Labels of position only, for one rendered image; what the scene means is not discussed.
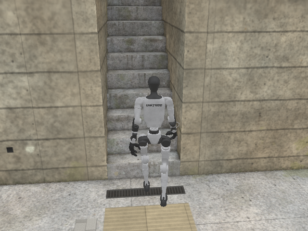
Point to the stairs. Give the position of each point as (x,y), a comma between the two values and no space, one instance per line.
(136,51)

